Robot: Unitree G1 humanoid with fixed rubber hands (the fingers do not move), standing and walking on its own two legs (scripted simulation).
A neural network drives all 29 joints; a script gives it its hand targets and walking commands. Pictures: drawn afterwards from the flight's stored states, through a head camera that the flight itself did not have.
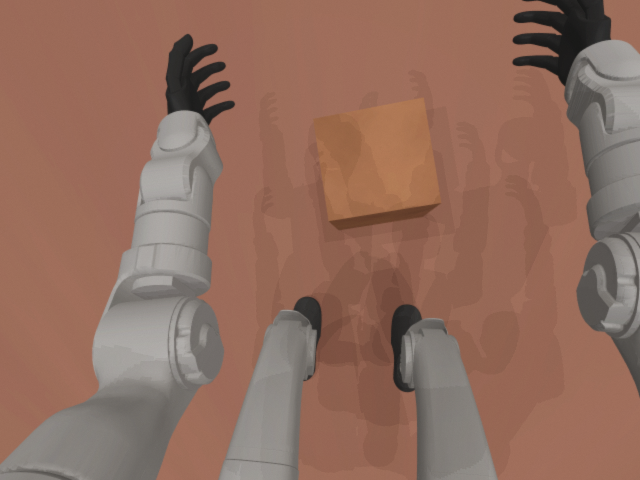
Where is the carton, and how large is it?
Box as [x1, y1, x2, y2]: [313, 97, 440, 229]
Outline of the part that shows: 423,97 313,119 328,220 338,229 419,217 424,215 440,203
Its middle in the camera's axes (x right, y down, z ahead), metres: +0.12 -0.15 +0.85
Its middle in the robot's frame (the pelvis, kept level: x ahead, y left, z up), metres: +0.53 +0.00 -0.52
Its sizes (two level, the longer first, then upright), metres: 0.210 0.200 0.250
